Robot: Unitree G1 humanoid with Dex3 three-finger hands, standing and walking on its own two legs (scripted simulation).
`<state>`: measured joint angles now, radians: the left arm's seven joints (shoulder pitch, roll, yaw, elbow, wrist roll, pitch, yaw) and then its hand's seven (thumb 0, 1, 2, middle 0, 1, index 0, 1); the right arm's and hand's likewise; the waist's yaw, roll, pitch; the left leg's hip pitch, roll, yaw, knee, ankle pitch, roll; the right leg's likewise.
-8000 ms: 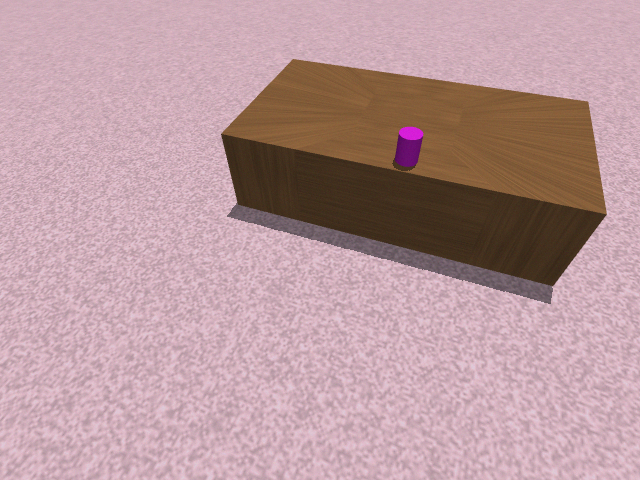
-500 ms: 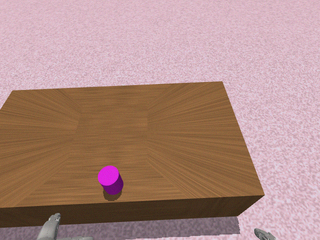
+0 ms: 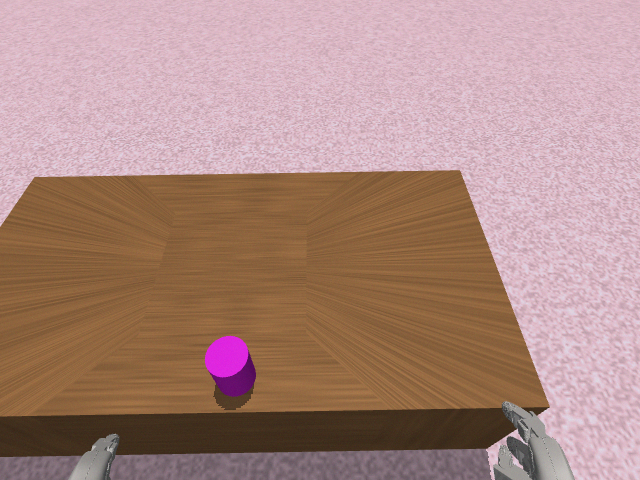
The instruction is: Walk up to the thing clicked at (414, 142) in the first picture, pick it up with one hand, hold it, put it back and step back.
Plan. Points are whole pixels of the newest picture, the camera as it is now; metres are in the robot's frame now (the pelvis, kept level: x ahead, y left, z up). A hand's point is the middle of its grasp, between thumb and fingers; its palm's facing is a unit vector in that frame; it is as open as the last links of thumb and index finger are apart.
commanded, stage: go down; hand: left
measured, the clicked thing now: (231, 366) +0.39 +0.20 -0.30
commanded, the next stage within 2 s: none
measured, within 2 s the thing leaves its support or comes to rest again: neither
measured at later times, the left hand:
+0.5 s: hand out of the picture +0.13 +0.26 -0.10, palm faces +0.07 -0.94 -0.34, open 17.2 cm
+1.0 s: hand (84, 411) +0.23 +0.32 -0.04, palm faces +0.18 -0.95 -0.27, open 17.2 cm
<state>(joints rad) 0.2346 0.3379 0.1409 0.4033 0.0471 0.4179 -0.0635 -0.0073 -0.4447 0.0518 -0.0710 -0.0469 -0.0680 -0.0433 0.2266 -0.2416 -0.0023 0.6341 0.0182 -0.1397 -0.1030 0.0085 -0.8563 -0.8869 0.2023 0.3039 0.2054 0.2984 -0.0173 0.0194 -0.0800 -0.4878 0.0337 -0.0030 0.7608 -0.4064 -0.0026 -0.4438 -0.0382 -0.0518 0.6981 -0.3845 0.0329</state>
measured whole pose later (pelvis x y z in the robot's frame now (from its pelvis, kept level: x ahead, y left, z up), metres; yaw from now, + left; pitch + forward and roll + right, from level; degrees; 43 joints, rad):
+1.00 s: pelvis -0.03 -0.01 -0.03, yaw +1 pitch +11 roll -3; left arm -0.02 0.57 0.39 0.45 -0.07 0.36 -0.27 -0.01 -0.47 0.07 -0.07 -0.03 -0.05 -0.04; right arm 0.26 -0.26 0.04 0.69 0.02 -0.30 -0.21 0.01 -0.87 -0.90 0.21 0.30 0.21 0.30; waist -0.05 0.01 -0.11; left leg -0.71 0.05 -0.05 0.98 -0.46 -0.02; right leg -0.64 -0.02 -0.09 0.91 -0.45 0.01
